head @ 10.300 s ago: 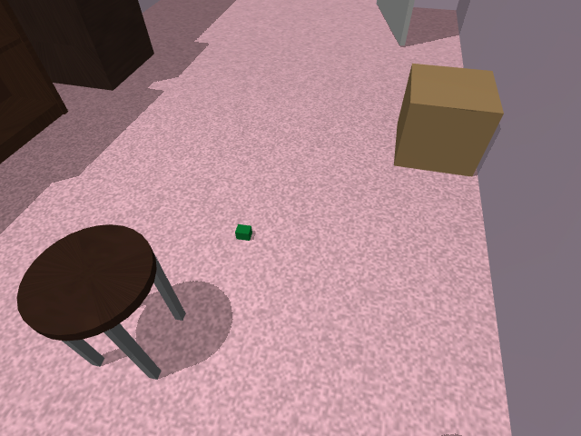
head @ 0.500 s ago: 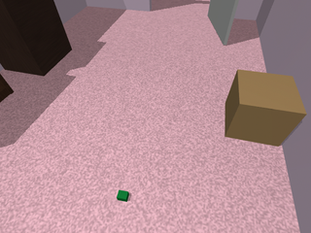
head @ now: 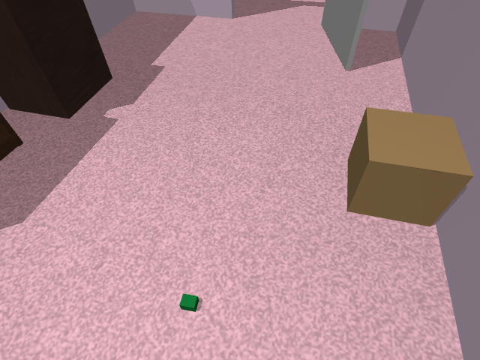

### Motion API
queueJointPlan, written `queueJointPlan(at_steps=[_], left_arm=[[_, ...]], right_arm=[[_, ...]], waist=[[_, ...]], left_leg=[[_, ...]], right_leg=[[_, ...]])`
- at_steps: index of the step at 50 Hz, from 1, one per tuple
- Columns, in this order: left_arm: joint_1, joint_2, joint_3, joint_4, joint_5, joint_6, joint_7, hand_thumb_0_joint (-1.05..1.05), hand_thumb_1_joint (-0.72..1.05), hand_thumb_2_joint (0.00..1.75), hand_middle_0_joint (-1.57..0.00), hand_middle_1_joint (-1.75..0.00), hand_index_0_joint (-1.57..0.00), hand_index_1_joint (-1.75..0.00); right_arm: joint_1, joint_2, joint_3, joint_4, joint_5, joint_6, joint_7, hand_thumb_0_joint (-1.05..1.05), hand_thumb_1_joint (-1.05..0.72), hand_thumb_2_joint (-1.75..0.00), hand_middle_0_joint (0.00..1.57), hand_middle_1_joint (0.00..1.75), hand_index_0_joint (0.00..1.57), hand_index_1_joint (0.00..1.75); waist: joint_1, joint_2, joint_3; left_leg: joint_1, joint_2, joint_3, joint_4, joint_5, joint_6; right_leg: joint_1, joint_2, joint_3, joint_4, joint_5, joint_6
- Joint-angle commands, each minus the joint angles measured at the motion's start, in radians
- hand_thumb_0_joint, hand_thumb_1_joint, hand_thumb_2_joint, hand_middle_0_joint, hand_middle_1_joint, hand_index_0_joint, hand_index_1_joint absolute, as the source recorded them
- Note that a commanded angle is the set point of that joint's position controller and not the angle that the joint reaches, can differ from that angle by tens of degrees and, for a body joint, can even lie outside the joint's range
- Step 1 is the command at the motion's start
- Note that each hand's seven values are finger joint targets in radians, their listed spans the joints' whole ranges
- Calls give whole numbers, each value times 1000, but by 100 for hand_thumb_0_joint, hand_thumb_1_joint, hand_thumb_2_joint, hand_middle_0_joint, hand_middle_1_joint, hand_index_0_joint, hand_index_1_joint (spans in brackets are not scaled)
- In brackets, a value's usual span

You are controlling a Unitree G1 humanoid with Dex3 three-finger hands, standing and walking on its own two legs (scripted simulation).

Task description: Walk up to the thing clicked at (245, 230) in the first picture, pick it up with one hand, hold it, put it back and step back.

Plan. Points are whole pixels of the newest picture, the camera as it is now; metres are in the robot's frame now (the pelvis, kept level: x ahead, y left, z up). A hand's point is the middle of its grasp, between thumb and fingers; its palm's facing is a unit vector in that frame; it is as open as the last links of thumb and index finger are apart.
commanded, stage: stand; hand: left
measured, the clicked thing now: (189, 302) +0.48 +0.23 -0.76
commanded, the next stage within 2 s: walk up in 0.78 s
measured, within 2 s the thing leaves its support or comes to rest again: neither
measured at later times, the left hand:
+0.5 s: hand out of the picture +0.07 +0.25 -0.16, palm faces -0.02 -0.94 -0.35, open 7.3 cm
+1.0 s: hand out of the picture +0.08 +0.25 -0.16, palm faces +0.00 -0.94 -0.34, open 7.4 cm
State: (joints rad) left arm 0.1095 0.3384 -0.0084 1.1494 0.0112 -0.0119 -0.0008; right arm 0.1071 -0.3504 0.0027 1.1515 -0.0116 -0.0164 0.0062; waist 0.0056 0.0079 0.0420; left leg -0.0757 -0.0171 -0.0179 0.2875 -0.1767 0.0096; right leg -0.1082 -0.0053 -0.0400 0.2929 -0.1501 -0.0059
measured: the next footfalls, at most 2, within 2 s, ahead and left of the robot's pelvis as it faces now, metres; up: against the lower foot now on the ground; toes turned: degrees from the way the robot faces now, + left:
none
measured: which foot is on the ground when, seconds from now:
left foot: down 0.00-1.00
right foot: down 0.00-1.00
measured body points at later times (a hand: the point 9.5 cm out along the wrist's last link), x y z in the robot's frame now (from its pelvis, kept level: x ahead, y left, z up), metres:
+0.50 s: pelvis +0.00 -0.01 +0.00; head +0.01 -0.01 +0.45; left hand +0.07 +0.29 -0.13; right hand +0.08 -0.31 -0.14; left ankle -0.01 +0.11 -0.75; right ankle +0.01 -0.11 -0.75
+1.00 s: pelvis +0.02 -0.01 +0.00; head +0.02 +0.00 +0.45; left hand +0.08 +0.30 -0.14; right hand +0.07 -0.31 -0.13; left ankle -0.01 +0.11 -0.75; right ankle +0.01 -0.11 -0.75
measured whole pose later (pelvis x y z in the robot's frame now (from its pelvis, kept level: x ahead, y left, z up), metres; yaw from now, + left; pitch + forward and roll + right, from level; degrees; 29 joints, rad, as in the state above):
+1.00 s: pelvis +0.02 -0.01 +0.00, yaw -1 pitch -2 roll +0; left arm 0.15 0.35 0.03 1.11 0.02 -0.01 -0.01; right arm 0.18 -0.35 -0.01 1.09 -0.03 -0.03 0.01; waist 0.02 0.00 0.03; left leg -0.08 0.00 -0.01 0.35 -0.24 0.00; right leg -0.11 0.02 -0.03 0.34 -0.20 -0.02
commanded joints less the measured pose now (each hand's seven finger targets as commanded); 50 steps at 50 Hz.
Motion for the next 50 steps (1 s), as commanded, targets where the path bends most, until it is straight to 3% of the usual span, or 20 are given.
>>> queueJointPlan(at_steps=[1,5,11,19,23,30,38,39,43,45,50], left_arm=[[-41,220,42,-58,-3,-23,11,0,90,90,-20,-30,-20,-30],[-42,219,43,-56,-5,-23,8,0,90,90,-20,-30,-20,-30],[-40,223,44,-63,-5,-25,9,0,90,90,-20,-30,-20,-30],[-44,223,46,-58,-7,-22,9,0,90,90,-20,-30,-20,-30],[-44,225,46,-65,-5,-23,9,0,90,90,-20,-30,-20,-30],[-44,221,45,-62,-7,-22,8,0,90,90,-20,-30,-20,-30],[-42,223,42,-68,-4,-26,11,0,90,90,-20,-30,-20,-30],[-18,236,72,-84,5,-29,3,0,90,90,-20,-30,-20,-30],[-40,243,86,-108,9,-24,-1,0,90,90,-20,-30,-20,-30],[-25,231,83,-118,7,-23,-2,0,90,90,-20,-30,-20,-30],[0,217,82,-130,-1,-25,-3,0,90,90,-20,-30,-20,-30]], right_arm=[[-38,-201,-32,-60,5,-17,-15,0,-90,-90,20,30,20,30],[-30,-205,-30,-58,4,-19,-14,0,-90,-90,20,30,20,30],[-30,-210,-32,-64,5,-21,-18,0,-90,-90,20,30,20,30],[-22,-202,-27,-65,5,-17,-18,0,-90,-90,20,30,20,30],[-28,-211,-29,-70,5,-19,-20,0,-90,-90,20,30,20,30],[-20,-211,-25,-69,4,-17,-19,0,-90,-90,20,30,20,30],[-24,-216,-28,-75,4,-18,-19,0,-90,-90,20,30,20,30],[1,-217,-45,-91,-8,-21,-15,0,-90,-90,20,30,20,30],[34,-192,-46,-102,-21,-19,-12,0,-90,-90,20,30,20,30],[33,-202,-50,-113,-22,-25,-11,0,-90,-90,20,30,20,30],[46,-211,-55,-138,-14,-38,-17,0,-90,-90,20,30,20,30]], waist=[[-4,-24,-57],[-5,-11,-43],[-3,-1,-84],[-2,-24,-44],[-1,-8,-77],[-1,-11,-50],[-4,-11,-85],[8,-40,-109],[2,-53,12],[8,-21,21],[11,17,-59]], left_leg=[[-41,140,-110,-55,107,9],[-54,136,-108,-57,84,8],[-16,146,-104,-35,183,11],[-32,142,-108,-51,133,6],[-14,145,-103,-37,167,5],[-34,145,-103,-46,123,7],[-6,152,-97,-28,167,10],[-13,115,-64,-2,57,29],[-117,87,-48,5,-99,26],[-92,100,-68,-9,-64,32],[-40,134,-87,7,163,41]], right_leg=[[31,-133,112,-39,61,-15],[27,-133,119,-45,39,-16],[53,-139,119,-24,154,-22],[30,-132,119,-39,92,-18],[45,-135,121,-34,136,-23],[36,-132,122,-41,92,-18],[47,-135,122,-35,161,-19],[80,-105,118,-38,51,-24],[2,-132,182,-71,-161,-49],[-27,-120,168,-48,-121,-47],[49,-93,121,40,132,-41]])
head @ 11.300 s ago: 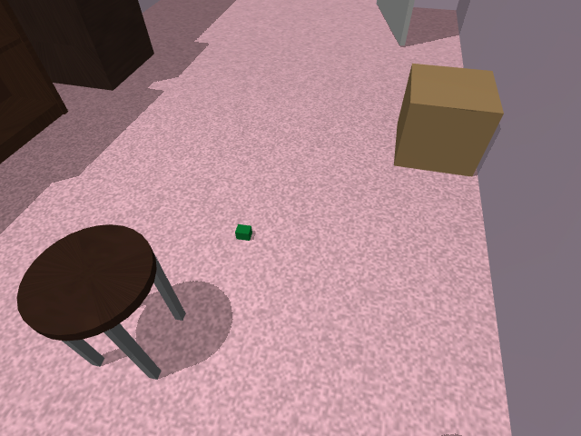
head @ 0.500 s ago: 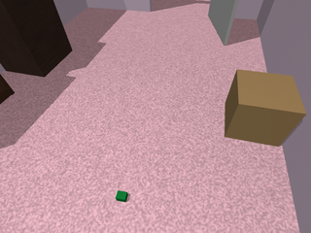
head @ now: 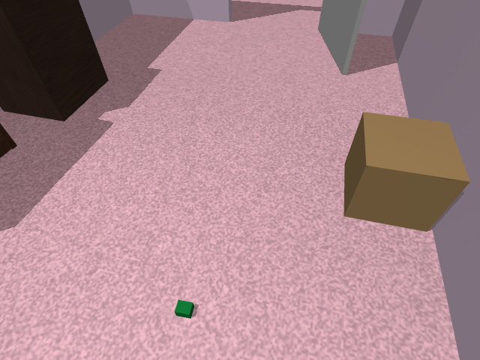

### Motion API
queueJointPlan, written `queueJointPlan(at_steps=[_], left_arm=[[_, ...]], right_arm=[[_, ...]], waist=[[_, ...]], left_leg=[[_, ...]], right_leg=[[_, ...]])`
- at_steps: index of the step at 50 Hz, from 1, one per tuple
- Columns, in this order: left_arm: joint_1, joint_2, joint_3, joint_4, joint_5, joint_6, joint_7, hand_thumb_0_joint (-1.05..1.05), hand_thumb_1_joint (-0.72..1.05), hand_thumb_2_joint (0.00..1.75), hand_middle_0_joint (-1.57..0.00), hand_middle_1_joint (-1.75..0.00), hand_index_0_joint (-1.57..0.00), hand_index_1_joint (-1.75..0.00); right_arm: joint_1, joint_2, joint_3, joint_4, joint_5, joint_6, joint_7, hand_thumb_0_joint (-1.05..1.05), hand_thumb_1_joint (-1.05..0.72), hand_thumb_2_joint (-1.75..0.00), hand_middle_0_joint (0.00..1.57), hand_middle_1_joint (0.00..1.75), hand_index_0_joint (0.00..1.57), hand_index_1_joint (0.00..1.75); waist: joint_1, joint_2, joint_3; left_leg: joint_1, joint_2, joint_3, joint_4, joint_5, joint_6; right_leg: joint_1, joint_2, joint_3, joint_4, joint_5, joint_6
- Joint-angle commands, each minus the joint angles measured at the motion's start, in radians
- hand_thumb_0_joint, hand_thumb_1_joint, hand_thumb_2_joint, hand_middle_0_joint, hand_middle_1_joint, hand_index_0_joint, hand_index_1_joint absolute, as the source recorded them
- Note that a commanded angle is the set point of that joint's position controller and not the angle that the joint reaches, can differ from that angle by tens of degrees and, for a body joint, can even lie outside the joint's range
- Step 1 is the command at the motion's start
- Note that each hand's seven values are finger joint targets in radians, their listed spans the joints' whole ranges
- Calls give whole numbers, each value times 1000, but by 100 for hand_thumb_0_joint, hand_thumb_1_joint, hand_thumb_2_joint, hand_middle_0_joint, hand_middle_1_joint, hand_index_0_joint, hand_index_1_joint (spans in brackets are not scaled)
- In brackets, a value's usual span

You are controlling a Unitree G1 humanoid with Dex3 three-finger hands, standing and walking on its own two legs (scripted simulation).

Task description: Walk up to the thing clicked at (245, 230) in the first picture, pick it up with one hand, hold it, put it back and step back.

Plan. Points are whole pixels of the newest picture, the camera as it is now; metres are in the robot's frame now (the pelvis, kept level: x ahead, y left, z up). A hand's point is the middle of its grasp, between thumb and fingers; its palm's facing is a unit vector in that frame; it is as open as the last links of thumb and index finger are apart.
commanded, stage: walk up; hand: left
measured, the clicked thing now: (184, 309) +0.46 +0.25 -0.76
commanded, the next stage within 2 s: stand in 1.14 s
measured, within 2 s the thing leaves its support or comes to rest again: neither
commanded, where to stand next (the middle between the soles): +0.08 +0.01 m, yaw +0 degrees
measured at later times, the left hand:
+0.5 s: hand out of the picture +0.11 +0.26 -0.16, palm faces +0.00 -0.94 -0.34, open 7.3 cm
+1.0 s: hand out of the picture +0.08 +0.27 -0.16, palm faces -0.02 -0.94 -0.35, open 7.4 cm
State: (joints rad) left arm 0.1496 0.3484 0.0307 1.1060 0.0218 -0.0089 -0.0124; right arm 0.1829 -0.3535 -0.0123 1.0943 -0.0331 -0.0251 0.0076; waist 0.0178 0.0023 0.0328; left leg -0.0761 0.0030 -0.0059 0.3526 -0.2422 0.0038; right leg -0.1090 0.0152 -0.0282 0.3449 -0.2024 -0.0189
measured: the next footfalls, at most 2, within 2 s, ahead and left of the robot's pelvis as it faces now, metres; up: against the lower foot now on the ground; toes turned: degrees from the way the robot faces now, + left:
none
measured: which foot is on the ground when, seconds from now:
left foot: down 0.00-1.00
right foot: down 0.00-1.00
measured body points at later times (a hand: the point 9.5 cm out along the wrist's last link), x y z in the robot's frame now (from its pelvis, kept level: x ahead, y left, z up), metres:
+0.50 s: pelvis +0.02 +0.01 +0.00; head +0.02 +0.01 +0.44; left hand +0.11 +0.31 -0.13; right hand +0.10 -0.29 -0.13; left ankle -0.03 +0.12 -0.75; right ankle -0.01 -0.11 -0.75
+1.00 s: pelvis +0.01 +0.01 +0.00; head +0.02 +0.01 +0.44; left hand +0.09 +0.32 -0.13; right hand +0.08 -0.29 -0.13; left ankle -0.03 +0.12 -0.75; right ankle -0.01 -0.11 -0.75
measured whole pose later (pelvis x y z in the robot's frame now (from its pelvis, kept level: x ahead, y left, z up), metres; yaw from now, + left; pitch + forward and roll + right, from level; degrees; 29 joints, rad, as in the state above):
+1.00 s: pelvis +0.01 +0.01 +0.00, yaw -1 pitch -3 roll +0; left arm 0.14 0.35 0.02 1.06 0.01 0.00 -0.01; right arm 0.16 -0.35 -0.03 1.04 -0.02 -0.01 0.01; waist 0.01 0.00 0.08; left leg -0.06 -0.01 0.02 0.41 -0.29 0.02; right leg -0.11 0.00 0.00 0.42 -0.26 0.00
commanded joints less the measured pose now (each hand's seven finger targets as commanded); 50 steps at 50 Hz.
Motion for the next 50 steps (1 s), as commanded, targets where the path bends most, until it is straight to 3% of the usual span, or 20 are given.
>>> queueJointPlan(at_steps=[1,5,12,20,24,28,31,39,43,50], left_arm=[[-34,207,42,-83,-13,-27,9,0,90,90,-20,-30,-20,-30],[-34,210,40,-95,-13,-22,12,0,90,90,-20,-30,-20,-30],[-46,212,39,-111,-13,-19,15,0,90,90,-20,-30,-20,-30],[-43,212,37,-120,-15,-21,20,0,90,90,-20,-30,-20,-30],[-48,210,38,-126,-18,-20,21,0,90,90,-20,-30,-20,-30],[-67,214,35,-129,-13,-20,19,0,90,90,-20,-30,-20,-30],[-69,220,37,-129,-12,-23,18,0,90,90,-20,-30,-20,-30],[-55,214,35,-127,-14,-24,16,0,90,90,-20,-30,-20,-30],[-47,214,37,-123,-14,-22,16,0,90,90,-20,-30,-20,-30],[-48,215,35,-124,-14,-23,14,0,90,90,-20,-30,-20,-30]], right_arm=[[-39,-211,-43,-89,9,-28,-19,0,-90,-90,20,30,20,30],[-30,-215,-52,-104,12,-24,-24,0,-90,-90,20,30,20,30],[-27,-215,-61,-121,15,-15,-24,0,-90,-90,20,30,20,30],[-45,-206,-62,-132,19,-11,-23,0,-90,-90,20,30,20,30],[-51,-203,-60,-135,19,-10,-22,0,-90,-90,20,30,20,30],[-63,-208,-61,-137,19,-7,-19,0,-90,-90,20,30,20,30],[-65,-208,-59,-136,19,-9,-17,0,-90,-90,20,30,20,30],[-66,-212,-56,-132,21,-14,-17,0,-90,-90,20,30,20,30],[-72,-216,-59,-134,20,-12,-16,0,-90,-90,20,30,20,30],[-64,-213,-56,-130,22,-14,-16,0,-90,-90,20,30,20,30]], waist=[[2,29,-48],[-4,21,-63],[-13,10,-50],[-9,-10,-60],[-6,-5,-66],[-10,-6,-26],[-10,-7,-25],[-8,9,-46],[-6,7,-34],[-6,10,-26]], left_leg=[[-35,111,-98,-47,246,48],[-10,119,-91,-25,329,52],[-19,110,-82,-1,299,55],[-11,107,-65,17,378,49],[7,105,-63,11,363,46],[-23,102,-72,-7,245,52],[-29,96,-71,-11,217,51],[-1,104,-75,-11,278,54],[1,102,-79,-5,225,64],[-24,101,-85,-13,204,63]], right_leg=[[51,-110,105,-6,205,-26],[57,-111,93,28,274,-31],[49,-107,96,53,258,-41],[83,-120,102,61,370,-40],[70,-118,102,66,342,-41],[47,-112,110,44,239,-40],[44,-113,118,38,221,-43],[42,-111,112,47,256,-41],[15,-97,102,48,197,-39],[24,-101,111,46,195,-41]])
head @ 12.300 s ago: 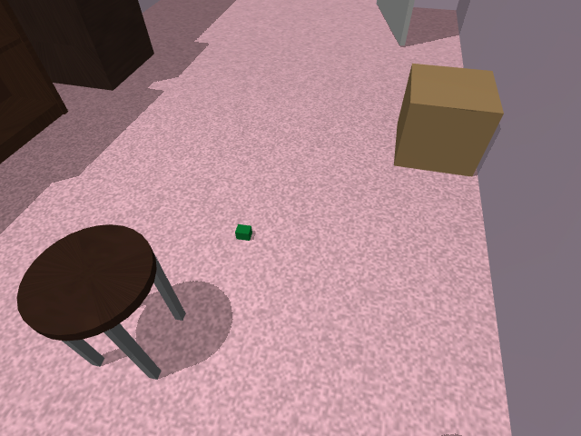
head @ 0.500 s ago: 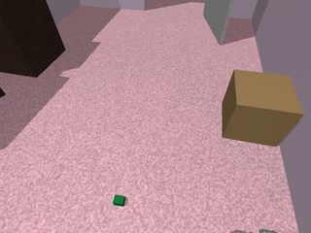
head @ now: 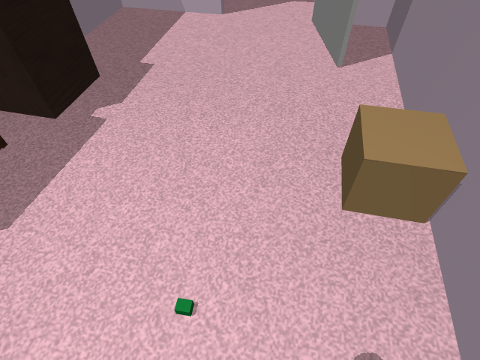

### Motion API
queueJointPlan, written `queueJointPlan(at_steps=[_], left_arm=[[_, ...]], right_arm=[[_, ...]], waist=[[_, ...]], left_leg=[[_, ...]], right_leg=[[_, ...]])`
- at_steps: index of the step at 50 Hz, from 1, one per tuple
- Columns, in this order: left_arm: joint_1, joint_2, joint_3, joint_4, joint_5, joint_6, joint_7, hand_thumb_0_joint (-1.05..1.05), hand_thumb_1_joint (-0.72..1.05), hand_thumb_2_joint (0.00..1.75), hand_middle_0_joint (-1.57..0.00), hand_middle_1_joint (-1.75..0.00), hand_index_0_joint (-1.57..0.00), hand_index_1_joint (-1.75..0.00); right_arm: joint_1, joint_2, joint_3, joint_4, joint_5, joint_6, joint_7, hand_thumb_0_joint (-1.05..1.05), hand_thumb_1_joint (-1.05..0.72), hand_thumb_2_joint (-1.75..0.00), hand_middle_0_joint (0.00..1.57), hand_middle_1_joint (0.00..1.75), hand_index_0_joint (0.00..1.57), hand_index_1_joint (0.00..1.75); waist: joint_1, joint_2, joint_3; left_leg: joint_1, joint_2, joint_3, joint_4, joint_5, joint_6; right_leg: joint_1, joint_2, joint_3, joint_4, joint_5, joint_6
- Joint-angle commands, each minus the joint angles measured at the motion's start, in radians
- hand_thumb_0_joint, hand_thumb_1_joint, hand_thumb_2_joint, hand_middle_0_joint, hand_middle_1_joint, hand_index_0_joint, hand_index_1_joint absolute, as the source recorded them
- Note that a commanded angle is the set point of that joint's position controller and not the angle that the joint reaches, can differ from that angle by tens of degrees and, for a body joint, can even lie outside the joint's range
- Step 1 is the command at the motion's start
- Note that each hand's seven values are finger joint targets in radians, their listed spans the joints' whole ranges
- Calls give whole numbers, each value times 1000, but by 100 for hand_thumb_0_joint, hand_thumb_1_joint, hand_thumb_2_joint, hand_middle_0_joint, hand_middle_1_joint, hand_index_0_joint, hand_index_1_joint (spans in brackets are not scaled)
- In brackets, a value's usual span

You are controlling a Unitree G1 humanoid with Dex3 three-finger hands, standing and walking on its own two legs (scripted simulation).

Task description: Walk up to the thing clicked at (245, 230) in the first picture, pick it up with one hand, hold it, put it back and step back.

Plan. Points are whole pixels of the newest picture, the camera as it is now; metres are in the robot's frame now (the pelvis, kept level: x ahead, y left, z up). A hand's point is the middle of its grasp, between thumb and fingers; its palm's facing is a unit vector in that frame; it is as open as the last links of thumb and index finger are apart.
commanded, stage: walk up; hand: left
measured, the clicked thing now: (184, 307) +0.45 +0.25 -0.75
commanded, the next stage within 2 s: stand in 0.14 s
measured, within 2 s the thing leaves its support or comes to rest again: neither
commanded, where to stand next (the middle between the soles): +0.07 +0.00 m, yaw +1 degrees
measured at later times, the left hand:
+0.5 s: hand out of the picture +0.07 +0.25 -0.15, palm faces -0.02 -0.94 -0.35, open 7.3 cm
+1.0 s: hand out of the picture +0.03 +0.25 -0.15, palm faces -0.03 -0.94 -0.35, open 7.4 cm
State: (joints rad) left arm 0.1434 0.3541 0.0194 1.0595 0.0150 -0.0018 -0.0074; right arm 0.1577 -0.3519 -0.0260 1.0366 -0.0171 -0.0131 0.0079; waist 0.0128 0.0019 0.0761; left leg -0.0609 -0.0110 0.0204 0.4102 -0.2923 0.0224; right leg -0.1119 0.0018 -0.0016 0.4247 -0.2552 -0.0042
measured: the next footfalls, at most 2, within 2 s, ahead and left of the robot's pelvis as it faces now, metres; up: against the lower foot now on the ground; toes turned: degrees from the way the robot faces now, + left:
left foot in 1.48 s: -0.07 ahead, +0.15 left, +0.00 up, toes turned -1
right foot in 1.92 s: -0.20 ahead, -0.10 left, +0.00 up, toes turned -2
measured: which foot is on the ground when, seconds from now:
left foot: down 0.00-1.00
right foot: down 0.00-1.00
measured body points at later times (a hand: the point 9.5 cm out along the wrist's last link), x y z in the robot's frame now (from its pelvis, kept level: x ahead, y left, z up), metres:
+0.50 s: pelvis -0.02 +0.00 +0.01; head -0.01 -0.01 +0.46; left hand +0.07 +0.29 -0.12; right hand +0.07 -0.30 -0.13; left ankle -0.04 +0.11 -0.74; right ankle -0.01 -0.12 -0.74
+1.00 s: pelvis -0.03 -0.01 +0.01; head -0.02 -0.01 +0.46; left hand +0.03 +0.29 -0.13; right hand +0.03 -0.31 -0.13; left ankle -0.04 +0.11 -0.74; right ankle -0.01 -0.12 -0.74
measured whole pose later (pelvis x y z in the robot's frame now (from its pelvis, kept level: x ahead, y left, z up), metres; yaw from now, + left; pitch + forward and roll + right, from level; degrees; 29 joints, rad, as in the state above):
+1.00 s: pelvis -0.03 -0.01 +0.01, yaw +1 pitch -2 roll +0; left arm 0.13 0.34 -0.01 1.15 0.01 -0.01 0.00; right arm 0.14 -0.35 0.00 1.15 -0.02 -0.02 0.01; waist 0.00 0.01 0.05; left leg -0.07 -0.01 0.01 0.28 -0.18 0.01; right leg -0.12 0.00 -0.01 0.30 -0.14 -0.01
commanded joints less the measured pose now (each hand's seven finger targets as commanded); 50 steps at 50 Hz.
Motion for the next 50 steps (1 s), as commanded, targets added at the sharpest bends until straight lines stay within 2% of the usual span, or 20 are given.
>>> queueJointPlan(at_steps=[1,6,7,11,15,21,25,32,33,34,37,39,42,44,50], left_arm=[[-46,210,44,-80,-5,-30,8,0,90,90,-20,-30,-20,-30],[-42,212,47,-77,-5,-31,9,0,90,90,-20,-30,-20,-30],[-71,187,25,-57,-12,-29,14,0,90,90,-20,-30,-20,-30],[-68,202,23,-40,-10,-29,23,0,90,90,-20,-30,-20,-30],[-73,202,18,-18,-13,-32,21,0,90,90,-20,-30,-20,-30],[-81,206,17,-4,-8,-36,22,0,90,90,-20,-30,-20,-30],[-78,196,13,5,-8,-36,20,0,90,90,-20,-30,-20,-30],[-83,200,14,11,-6,-36,19,0,90,90,-20,-30,-20,-30],[-76,205,14,14,-7,-36,19,0,90,90,-20,-30,-20,-30],[-79,206,14,16,-6,-36,19,0,90,90,-20,-30,-20,-30],[-76,201,12,15,-5,-34,16,0,90,90,-20,-30,-20,-30],[-68,203,12,17,-5,-35,16,0,90,90,-20,-30,-20,-30],[-65,209,12,20,-6,-35,16,0,90,90,-20,-30,-20,-30],[-63,204,9,21,-9,-37,15,0,90,90,-20,-30,-20,-30],[-51,206,6,25,-9,-37,18,0,90,90,-20,-30,-20,-30]], right_arm=[[-35,-214,-42,-72,4,-27,-16,0,-90,-90,20,30,20,30],[-32,-217,-44,-72,5,-26,-16,0,-90,-90,20,30,20,30],[-69,-202,-25,-54,11,-24,-22,0,-90,-90,20,30,20,30],[-56,-211,-21,-28,14,-19,-26,0,-90,-90,20,30,20,30],[-64,-200,-11,-5,12,-19,-23,0,-90,-90,20,30,20,30],[-79,-202,-11,14,10,-24,-21,0,-90,-90,20,30,20,30],[-81,-208,-11,25,10,-24,-19,0,-90,-90,20,30,20,30],[-74,-204,-13,35,6,-25,-18,0,-90,-90,20,30,20,30],[-76,-199,-12,39,6,-23,-17,0,-90,-90,20,30,20,30],[-71,-195,-11,40,6,-23,-16,0,-90,-90,20,30,20,30],[-65,-205,-14,43,2,-23,-15,0,-90,-90,20,30,20,30],[-73,-204,-13,44,4,-25,-14,0,-90,-90,20,30,20,30],[-55,-203,-13,49,3,-25,-15,0,-90,-90,20,30,20,30],[-53,-204,-12,52,4,-25,-15,0,-90,-90,20,30,20,30],[-55,-205,-10,54,9,-23,-15,0,-90,-90,20,30,20,30]], waist=[[-3,5,-75],[-6,1,-88],[-12,16,-69],[-17,-5,-112],[-17,-12,-97],[-15,-13,-115],[-13,3,-81],[-15,1,-84],[-9,-13,-67],[-15,-16,-56],[-16,7,-64],[-9,6,-70],[-14,-12,-74],[-14,-3,-86],[-13,-19,-85]], left_leg=[[-37,115,-110,-71,267,42],[-39,114,-106,-58,293,39],[-26,137,-114,-97,384,20],[34,144,-108,-108,440,8],[16,138,-107,-153,334,-1],[22,146,-112,-166,333,-4],[-4,144,-117,-181,254,-3],[-25,144,-121,-185,213,-1],[-29,141,-126,-192,196,-4],[-44,136,-124,-197,159,-4],[-49,138,-123,-199,124,0],[-44,140,-130,-196,148,1],[-42,139,-128,-192,152,0],[-34,143,-127,-183,194,3],[-26,143,-132,-178,215,3]], right_leg=[[31,-91,90,-36,259,-57],[49,-94,88,-31,289,-62],[28,-132,109,-80,382,-42],[71,-130,91,-94,423,-31],[67,-130,96,-133,325,-22],[70,-135,92,-145,321,-23],[44,-133,97,-168,248,-18],[38,-135,99,-175,212,-20],[26,-134,98,-179,188,-20],[14,-131,101,-188,145,-18],[5,-131,106,-190,113,-21],[12,-131,104,-180,131,-23],[2,-133,108,-180,128,-24],[19,-141,114,-174,190,-25],[14,-137,104,-170,195,-26]])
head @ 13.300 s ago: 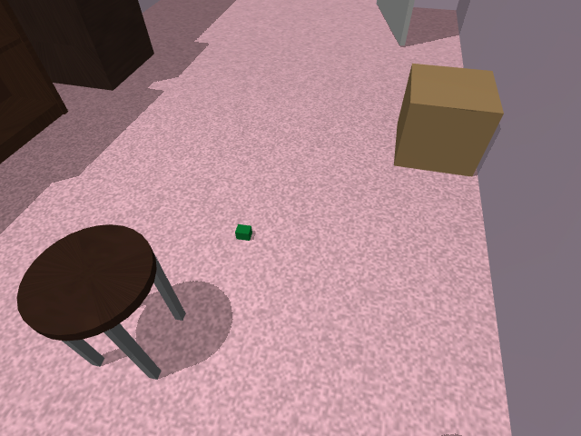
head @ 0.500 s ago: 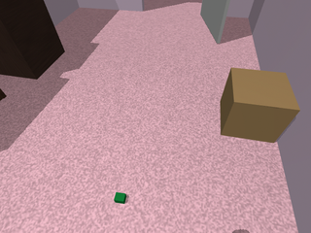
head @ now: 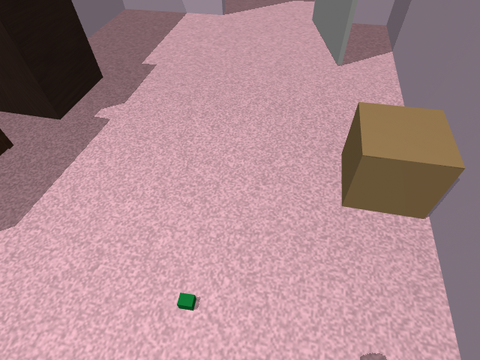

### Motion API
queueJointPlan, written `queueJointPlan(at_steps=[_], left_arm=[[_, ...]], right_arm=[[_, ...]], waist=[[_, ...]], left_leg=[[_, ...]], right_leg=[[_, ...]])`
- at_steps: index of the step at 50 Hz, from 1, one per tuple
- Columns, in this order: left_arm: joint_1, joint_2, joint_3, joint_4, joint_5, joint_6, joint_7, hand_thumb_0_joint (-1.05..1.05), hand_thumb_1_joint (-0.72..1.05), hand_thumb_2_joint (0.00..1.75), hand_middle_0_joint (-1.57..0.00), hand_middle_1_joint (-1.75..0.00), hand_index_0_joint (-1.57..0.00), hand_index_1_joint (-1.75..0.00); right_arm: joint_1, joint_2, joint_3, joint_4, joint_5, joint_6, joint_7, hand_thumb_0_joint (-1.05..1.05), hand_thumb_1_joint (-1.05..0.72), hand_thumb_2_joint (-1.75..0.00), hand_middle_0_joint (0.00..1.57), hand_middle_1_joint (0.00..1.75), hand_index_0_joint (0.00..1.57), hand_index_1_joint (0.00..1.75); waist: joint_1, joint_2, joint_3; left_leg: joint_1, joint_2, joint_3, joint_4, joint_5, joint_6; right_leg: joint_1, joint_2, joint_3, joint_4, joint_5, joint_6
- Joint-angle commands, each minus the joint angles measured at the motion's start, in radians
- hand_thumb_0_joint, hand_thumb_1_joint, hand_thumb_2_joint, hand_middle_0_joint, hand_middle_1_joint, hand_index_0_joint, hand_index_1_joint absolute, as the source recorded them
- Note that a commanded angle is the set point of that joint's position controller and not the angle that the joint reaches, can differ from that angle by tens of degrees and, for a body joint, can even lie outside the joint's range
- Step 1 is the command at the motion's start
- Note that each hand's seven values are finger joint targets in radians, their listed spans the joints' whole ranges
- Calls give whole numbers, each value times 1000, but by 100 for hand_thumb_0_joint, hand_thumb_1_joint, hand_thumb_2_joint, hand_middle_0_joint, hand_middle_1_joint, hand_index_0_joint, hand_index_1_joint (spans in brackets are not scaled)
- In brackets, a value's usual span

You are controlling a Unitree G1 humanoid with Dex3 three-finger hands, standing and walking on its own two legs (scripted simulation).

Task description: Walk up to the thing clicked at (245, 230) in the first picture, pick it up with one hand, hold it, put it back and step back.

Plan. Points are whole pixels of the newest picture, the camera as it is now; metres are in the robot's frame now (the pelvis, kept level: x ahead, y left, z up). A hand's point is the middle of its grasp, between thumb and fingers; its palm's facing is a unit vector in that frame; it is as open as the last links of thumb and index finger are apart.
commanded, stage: stand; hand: left
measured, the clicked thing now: (186, 301) +0.48 +0.25 -0.76
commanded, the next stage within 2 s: walk up in 0.14 s
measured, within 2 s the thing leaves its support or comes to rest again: neither
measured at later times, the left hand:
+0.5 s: hand out of the picture +0.07 +0.31 -0.19, palm faces -0.03 -0.93 -0.37, open 7.4 cm
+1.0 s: hand out of the picture -0.10 +0.29 -0.17, palm faces -0.10 -0.92 -0.39, open 7.3 cm
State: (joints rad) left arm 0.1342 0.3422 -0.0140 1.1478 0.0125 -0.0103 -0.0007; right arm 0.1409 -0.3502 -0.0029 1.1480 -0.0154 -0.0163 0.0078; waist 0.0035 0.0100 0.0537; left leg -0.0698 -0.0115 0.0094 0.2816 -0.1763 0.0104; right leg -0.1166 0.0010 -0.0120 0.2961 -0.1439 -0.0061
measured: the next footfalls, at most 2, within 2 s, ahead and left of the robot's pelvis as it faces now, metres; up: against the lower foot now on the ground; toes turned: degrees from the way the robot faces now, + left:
left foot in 0.48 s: -0.04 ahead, +0.16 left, +0.00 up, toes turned -1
right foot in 0.92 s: -0.18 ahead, -0.09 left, +0.00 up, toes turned -3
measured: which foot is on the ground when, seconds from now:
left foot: down 0.00-0.28, up 0.30-0.46, down 0.48-0.94, up 0.96-1.00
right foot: down 0.00-0.48, up 0.50-0.90, down 0.92-1.00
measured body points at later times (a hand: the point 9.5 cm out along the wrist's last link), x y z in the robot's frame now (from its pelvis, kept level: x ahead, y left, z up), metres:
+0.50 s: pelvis -0.07 +0.05 -0.03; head +0.00 +0.07 +0.41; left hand +0.08 +0.36 -0.16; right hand +0.01 -0.29 -0.14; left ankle -0.08 +0.16 -0.75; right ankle +0.01 -0.11 -0.75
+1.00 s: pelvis -0.20 +0.03 -0.03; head -0.15 +0.02 +0.42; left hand -0.09 +0.34 -0.14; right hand -0.10 -0.30 -0.14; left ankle -0.12 +0.16 -0.72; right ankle -0.22 -0.09 -0.75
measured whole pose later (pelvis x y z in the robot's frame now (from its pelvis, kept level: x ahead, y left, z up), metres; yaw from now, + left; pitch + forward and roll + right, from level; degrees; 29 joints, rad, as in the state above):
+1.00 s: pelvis -0.20 +0.03 -0.03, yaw -5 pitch -2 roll +0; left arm 0.18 0.37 0.08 0.84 0.04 0.08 -0.02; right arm 0.12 -0.40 -0.06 0.85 -0.01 0.05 -0.03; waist 0.01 0.02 0.17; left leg -0.49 -0.01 -0.05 0.88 -0.45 0.00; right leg -0.25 0.02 0.04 0.67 -0.38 -0.01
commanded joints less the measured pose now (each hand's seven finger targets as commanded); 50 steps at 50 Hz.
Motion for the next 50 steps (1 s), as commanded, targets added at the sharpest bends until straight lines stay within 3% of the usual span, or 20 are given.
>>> queueJointPlan(at_steps=[1,6,7,10,14,16,20,22,23,24,25,26,29,35,41,45,46,47,48,50], left_arm=[[-40,215,37,-66,-5,-29,11,0,90,90,-20,-30,-20,-30],[-41,221,38,-64,-7,-29,14,0,90,90,-20,-30,-20,-30],[-38,262,95,-104,-13,-16,20,0,90,90,-20,-30,-20,-30],[4,266,111,-143,-21,-4,26,0,90,90,-20,-30,-20,-30],[-76,301,124,-237,-5,16,30,0,90,90,-20,-30,-20,-30],[-109,307,130,-284,12,19,35,0,90,90,-20,-30,-20,-30],[-121,280,120,-328,25,33,34,0,90,90,-20,-30,-20,-30],[-117,279,120,-346,10,54,26,0,90,90,-20,-30,-20,-30],[-91,233,112,-362,1,64,23,0,90,90,-20,-30,-20,-30],[-68,181,107,-372,-2,70,27,0,90,90,-20,-30,-20,-30],[-69,221,121,-372,9,75,38,0,90,90,-20,-30,-20,-30],[-115,237,129,-359,14,79,42,0,90,90,-20,-30,-20,-30],[2,239,134,-329,-4,82,37,0,90,90,-20,-30,-20,-30],[-44,221,142,-394,14,75,23,0,90,90,-20,-30,-20,-30],[31,214,148,-387,17,72,5,0,90,90,-20,-30,-20,-30],[208,215,160,-321,25,66,-7,0,90,90,-20,-30,-20,-30],[186,270,177,-338,37,61,-8,0,90,90,-20,-30,-20,-30],[108,361,197,-377,30,62,-13,0,90,90,-20,-30,-20,-30],[49,402,198,-416,35,57,-9,0,90,90,-20,-30,-20,-30],[-86,302,166,-457,27,47,8,0,90,90,-20,-30,-20,-30]], right_arm=[[-31,-208,-32,-60,6,-21,-15,0,-90,-90,20,30,20,30],[-27,-202,-29,-59,6,-16,-15,0,-90,-90,20,30,20,30],[-64,-240,-50,-63,2,2,-19,0,-90,-90,20,30,20,30],[-32,-221,-57,-101,19,14,-23,0,-90,-90,20,30,20,30],[16,-199,-71,-155,11,47,-24,0,-90,-90,20,30,20,30],[64,-201,-80,-183,8,66,-19,0,-90,-90,20,30,20,30],[83,-211,-92,-217,8,53,-19,0,-90,-90,20,30,20,30],[123,-208,-100,-212,-9,38,-22,0,-90,-90,20,30,20,30],[94,-260,-118,-228,-30,33,-26,0,-90,-90,20,30,20,30],[62,-344,-135,-251,-41,27,-26,0,-90,-90,20,30,20,30],[49,-409,-147,-282,-19,26,-24,0,-90,-90,20,30,20,30],[34,-382,-145,-285,-21,21,-29,0,-90,-90,20,30,20,30],[-79,-301,-123,-320,-21,16,-52,0,-90,-90,20,30,20,30],[78,-276,-127,-321,-5,11,-68,0,-90,-90,20,30,20,30],[40,-316,-134,-378,-15,20,-58,0,-90,-90,20,30,20,30],[-44,-315,-124,-400,-6,35,-48,0,-90,-90,20,30,20,30],[-30,-270,-111,-404,1,38,-47,0,-90,-90,20,30,20,30],[-44,-210,-101,-419,9,36,-54,0,-90,-90,20,30,20,30],[-41,-248,-117,-402,7,43,-66,0,-90,-90,20,30,20,30],[34,-260,-107,-366,19,40,-58,0,-90,-90,20,30,20,30]], waist=[[-6,-24,-76],[-7,-24,-58],[14,-38,82],[9,-42,-105],[-3,-168,-139],[-20,-186,-103],[-21,-153,-117],[-41,-100,-116],[-19,45,-91],[2,225,-80],[-40,204,-108],[-46,132,-91],[49,124,-59],[-42,100,-87],[-33,159,-154],[51,140,-168],[44,-6,-123],[43,-263,-40],[57,-287,11],[-22,-146,16]], left_leg=[[-7,145,-115,-42,117,15],[-28,138,-116,-48,80,13],[-100,124,-127,63,271,29],[-44,100,-82,215,329,35],[-147,-15,-29,524,-237,16],[-171,6,-114,700,-411,35],[-203,7,-47,502,-300,19],[-140,19,-24,175,-11,12],[-117,140,-208,83,203,44],[-46,316,-430,62,471,120],[-166,437,-510,69,532,261],[-200,420,-505,63,498,267],[-83,288,-276,157,495,197],[104,274,-257,215,575,215],[5,298,-264,213,409,216],[-224,247,-210,255,136,121],[-356,149,-163,355,-15,57],[-467,-66,-39,574,-332,-5],[-377,-62,-105,836,-479,-21],[-360,-69,-183,953,-352,-14]], right_leg=[[21,-137,114,-37,102,-24],[17,-137,114,-45,81,-24],[-66,-123,126,37,308,-25],[-4,-158,131,99,459,-83],[-60,-351,301,82,531,-246],[-169,-391,307,93,469,-279],[-122,-273,209,212,404,-196],[-119,-186,155,336,274,-117],[-199,-71,109,471,101,-58],[-381,93,73,631,-405,-21],[-319,119,187,812,-543,-2],[-309,118,241,911,-522,-8],[-423,109,242,1011,-361,-4],[-429,89,190,807,-373,43],[-237,27,80,501,-357,15],[7,-5,39,182,-146,-53],[11,-110,216,107,-171,-96],[-114,-307,467,8,-124,-225],[-339,-430,576,-34,-61,-329],[-305,-295,332,76,148,-262]])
